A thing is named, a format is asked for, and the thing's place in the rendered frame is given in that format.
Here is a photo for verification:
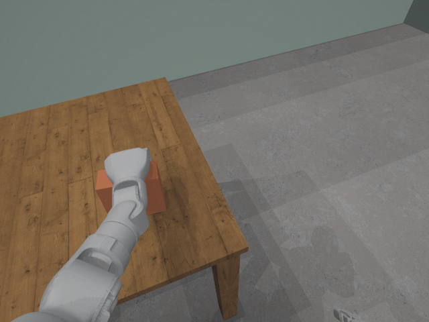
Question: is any robot left forearm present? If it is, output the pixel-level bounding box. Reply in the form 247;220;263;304
39;176;149;311

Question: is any sponge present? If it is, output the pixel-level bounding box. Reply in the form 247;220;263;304
95;160;166;215

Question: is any robot left upper arm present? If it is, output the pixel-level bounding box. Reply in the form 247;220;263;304
11;259;123;322

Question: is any robot left hand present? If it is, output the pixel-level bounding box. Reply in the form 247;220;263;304
104;148;152;184

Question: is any table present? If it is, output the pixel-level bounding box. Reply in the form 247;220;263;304
0;77;249;322

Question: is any robot right hand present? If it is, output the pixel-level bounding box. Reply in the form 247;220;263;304
334;308;366;322

